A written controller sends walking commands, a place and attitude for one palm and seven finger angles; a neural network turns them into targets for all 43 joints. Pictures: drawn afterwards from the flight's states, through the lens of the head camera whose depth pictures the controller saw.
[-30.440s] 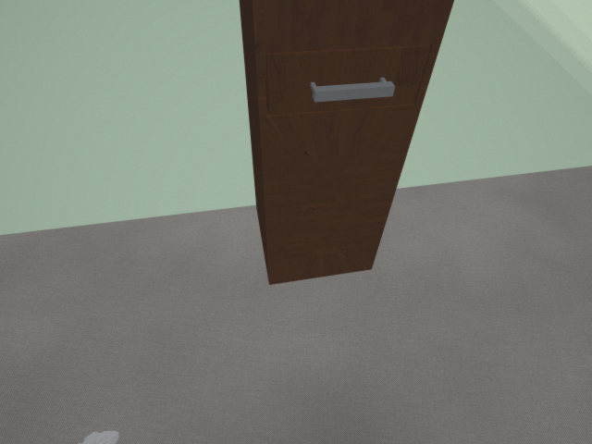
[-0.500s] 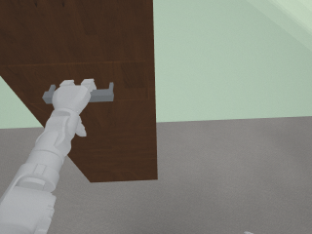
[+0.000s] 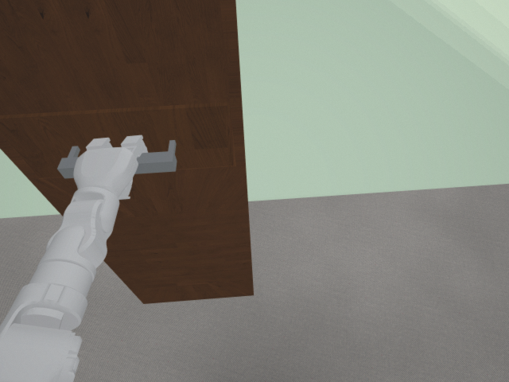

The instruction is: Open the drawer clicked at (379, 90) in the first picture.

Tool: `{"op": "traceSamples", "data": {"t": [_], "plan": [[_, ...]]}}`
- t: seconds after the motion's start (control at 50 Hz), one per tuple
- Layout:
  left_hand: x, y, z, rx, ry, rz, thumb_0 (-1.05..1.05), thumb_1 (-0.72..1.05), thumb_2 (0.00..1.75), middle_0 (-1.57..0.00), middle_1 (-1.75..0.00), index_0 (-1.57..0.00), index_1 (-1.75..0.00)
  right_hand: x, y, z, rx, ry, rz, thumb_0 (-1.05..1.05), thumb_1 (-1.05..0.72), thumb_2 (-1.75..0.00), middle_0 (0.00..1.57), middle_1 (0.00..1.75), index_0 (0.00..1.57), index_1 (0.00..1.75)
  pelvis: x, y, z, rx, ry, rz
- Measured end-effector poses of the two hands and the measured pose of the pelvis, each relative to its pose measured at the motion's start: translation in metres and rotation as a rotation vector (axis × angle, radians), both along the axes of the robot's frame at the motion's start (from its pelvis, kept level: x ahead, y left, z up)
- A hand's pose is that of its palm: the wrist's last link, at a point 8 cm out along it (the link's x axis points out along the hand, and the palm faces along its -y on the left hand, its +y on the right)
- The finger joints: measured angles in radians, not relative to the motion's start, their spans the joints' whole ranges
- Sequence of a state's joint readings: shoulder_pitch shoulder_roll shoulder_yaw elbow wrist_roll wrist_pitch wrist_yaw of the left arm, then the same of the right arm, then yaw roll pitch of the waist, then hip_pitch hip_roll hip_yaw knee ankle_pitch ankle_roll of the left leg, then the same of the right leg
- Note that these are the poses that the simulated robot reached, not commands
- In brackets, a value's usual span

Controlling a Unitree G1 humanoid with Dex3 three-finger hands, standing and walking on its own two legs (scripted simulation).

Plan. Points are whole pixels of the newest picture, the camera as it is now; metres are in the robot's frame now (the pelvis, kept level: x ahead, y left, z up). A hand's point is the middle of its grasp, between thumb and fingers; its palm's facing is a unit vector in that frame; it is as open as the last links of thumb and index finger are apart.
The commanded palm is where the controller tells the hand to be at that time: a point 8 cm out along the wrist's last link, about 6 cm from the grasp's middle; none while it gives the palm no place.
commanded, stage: pull the drawer open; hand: left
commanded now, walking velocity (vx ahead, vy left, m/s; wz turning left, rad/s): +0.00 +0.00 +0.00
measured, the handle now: (121, 156) +0.47 +0.25 +0.08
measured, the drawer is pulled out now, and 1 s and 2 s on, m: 0.00 0.05 0.18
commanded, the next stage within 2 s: none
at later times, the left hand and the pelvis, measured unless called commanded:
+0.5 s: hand (118, 206) +0.38 +0.24 +0.06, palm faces +0.01 -0.06 -1.00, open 6.4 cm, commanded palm +0.33 +0.24 +0.12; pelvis +0.01 +0.01 +0.00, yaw +0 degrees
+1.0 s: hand (116, 212) +0.37 +0.23 +0.07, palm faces -0.02 -0.05 -1.00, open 6.3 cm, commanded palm +0.33 +0.23 +0.12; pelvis -0.01 -0.01 +0.00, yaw +1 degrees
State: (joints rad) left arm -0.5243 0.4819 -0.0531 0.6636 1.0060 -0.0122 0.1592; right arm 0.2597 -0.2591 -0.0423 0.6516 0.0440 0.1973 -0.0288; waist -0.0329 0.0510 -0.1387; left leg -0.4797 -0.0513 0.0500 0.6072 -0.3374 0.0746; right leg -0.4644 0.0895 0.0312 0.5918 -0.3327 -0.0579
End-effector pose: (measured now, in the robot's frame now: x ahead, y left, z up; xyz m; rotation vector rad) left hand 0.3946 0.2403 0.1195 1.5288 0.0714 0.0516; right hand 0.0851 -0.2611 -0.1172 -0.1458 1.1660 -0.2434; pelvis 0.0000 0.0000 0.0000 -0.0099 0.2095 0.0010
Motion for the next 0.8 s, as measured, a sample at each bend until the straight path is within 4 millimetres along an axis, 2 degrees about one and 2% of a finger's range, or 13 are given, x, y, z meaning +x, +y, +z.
{"op": "traceSamples", "data": {"t": [0.2,0.32,0.58,0.7,0.8], "plan": [[-0.002,0.000,0.000,-0.005,0.000,-0.002,0.01,0.67,0.78,-0.29,-1.30,-0.31,-1.27,0.007,0.001,0.003,0.000,-0.026,0.000,0.01,-0.90,-0.90,0.20,0.30,0.20,0.30,0.001,0.001,0.001,0.000,-0.001,-0.007],[-0.012,0.000,-0.001,-0.011,-0.007,-0.003,0.01,0.68,0.78,-0.27,-1.32,-0.31,-1.26,0.016,0.004,0.005,0.014,-0.054,-0.002,0.01,-0.90,-0.90,0.20,0.30,0.20,0.30,0.006,0.004,0.002,0.000,-0.005,-0.017],[-0.048,-0.004,-0.002,-0.023,-0.025,0.001,0.01,0.67,0.81,-0.27,-1.32,-0.31,-1.25,0.058,0.017,0.009,0.036,-0.140,0.076,0.01,-0.90,-0.90,0.20,0.30,0.20,0.30,0.011,0.006,0.003,0.002,-0.034,0.002],[-0.047,-0.004,-0.001,-0.016,-0.023,0.012,0.01,0.65,0.82,-0.29,-1.32,-0.33,-1.28,0.072,0.023,0.009,0.029,-0.148,0.128,0.01,-0.90,-0.90,0.20,0.30,0.20,0.30,0.005,0.002,0.002,0.004,-0.044,0.027],[-0.046,-0.005,0.000,-0.007,-0.004,0.022,0.02,0.64,0.82,-0.30,-1.32,-0.33,-1.30,0.072,0.024,0.008,0.033,-0.153,0.137,0.01,-0.90,-0.90,0.20,0.30,0.20,0.30,0.000,-0.001,0.002,0.006,-0.049,0.030]]}}
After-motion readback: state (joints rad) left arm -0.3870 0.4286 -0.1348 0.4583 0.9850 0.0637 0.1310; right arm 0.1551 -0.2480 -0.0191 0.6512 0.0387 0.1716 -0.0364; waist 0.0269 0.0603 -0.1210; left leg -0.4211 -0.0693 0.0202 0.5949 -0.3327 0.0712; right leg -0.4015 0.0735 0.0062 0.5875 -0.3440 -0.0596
